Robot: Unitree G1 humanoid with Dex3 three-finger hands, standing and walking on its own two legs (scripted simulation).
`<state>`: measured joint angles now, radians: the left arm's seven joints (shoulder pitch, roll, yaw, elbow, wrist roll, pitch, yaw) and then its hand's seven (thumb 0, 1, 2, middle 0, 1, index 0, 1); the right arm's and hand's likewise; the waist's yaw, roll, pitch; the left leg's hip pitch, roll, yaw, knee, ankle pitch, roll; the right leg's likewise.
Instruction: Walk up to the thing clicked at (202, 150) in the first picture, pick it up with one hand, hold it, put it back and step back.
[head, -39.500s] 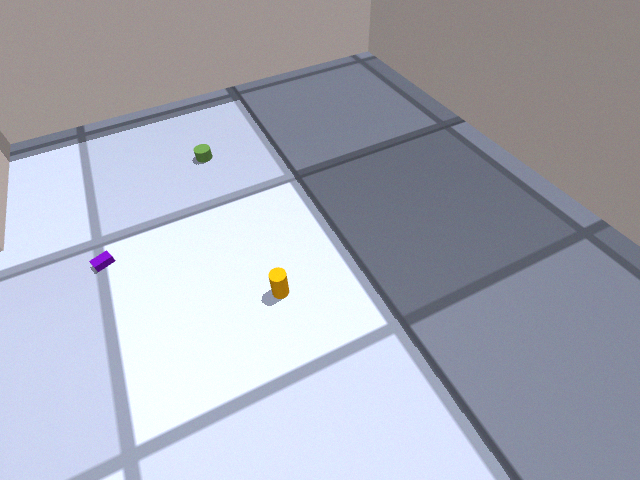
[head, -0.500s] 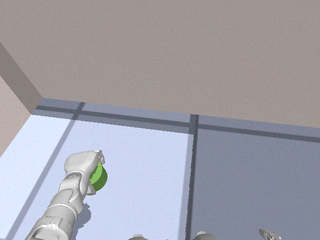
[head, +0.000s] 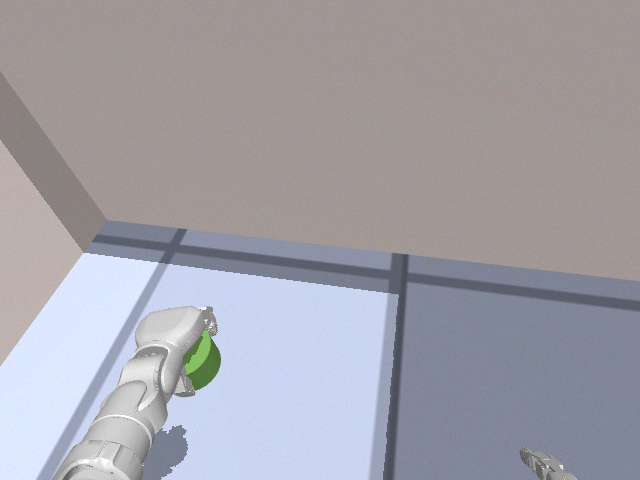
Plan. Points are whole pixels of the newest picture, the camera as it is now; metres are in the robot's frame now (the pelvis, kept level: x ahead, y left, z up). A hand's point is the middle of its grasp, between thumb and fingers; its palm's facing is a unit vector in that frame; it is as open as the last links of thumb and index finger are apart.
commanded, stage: hold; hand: left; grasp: from above
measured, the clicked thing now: (188, 357) +0.33 +0.23 -0.08
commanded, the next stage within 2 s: crouch in 1.48 s
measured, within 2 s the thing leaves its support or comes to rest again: neither
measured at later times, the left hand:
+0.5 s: hand (179, 368) +0.29 +0.22 -0.03, palm faces -0.46 -0.05 -0.89, open 10.6 cm
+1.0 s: hand (177, 376) +0.27 +0.21 -0.02, palm faces -0.45 -0.05 -0.89, open 10.7 cm
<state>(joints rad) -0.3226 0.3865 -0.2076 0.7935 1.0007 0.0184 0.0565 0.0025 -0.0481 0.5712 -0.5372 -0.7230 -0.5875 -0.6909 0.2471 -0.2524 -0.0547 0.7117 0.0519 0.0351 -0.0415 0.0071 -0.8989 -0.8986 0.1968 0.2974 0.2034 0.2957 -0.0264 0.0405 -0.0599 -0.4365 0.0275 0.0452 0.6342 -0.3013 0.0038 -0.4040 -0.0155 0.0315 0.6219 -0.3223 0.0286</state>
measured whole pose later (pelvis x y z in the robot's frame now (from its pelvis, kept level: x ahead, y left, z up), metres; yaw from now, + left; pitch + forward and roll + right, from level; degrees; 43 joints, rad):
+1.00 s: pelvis -0.02 -0.01 +0.01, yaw +0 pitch +0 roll +0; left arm -0.24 0.40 -0.23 0.63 0.99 0.01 -0.04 0.01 -0.08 0.67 -0.48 -0.80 -0.53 -0.77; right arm 0.18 -0.25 -0.03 0.68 0.07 0.07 -0.06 0.01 -0.91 -0.90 0.20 0.30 0.20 0.30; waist 0.01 0.05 -0.01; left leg -0.27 0.02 0.05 0.47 -0.20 0.00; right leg -0.26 -0.02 0.03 0.49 -0.24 0.02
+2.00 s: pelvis -0.03 -0.01 -0.01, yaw +1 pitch +8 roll +0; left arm -0.38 0.36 -0.21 0.96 1.11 -0.05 0.20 0.01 -0.10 0.68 -0.50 -0.80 -0.55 -0.77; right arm 0.19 -0.25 -0.05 0.71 0.03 0.06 -0.02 0.01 -0.90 -0.90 0.20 0.30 0.20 0.30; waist -0.04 0.01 -0.04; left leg -0.57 0.03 0.02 0.70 -0.28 -0.01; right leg -0.53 -0.02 0.01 0.71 -0.32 0.02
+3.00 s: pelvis -0.08 -0.01 -0.34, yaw -4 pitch +38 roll -6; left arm -0.88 0.57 0.02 1.34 1.22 -0.09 0.40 0.00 -0.10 0.60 -0.57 -0.74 -0.63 -0.71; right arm 0.13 -0.24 -0.02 0.74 -0.11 -0.07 0.08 0.00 -0.91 -0.91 0.20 0.30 0.20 0.30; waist -0.19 0.01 -0.15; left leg -2.11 0.04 -0.09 2.10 -0.66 0.00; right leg -2.02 0.02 -0.05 2.06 -0.71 0.03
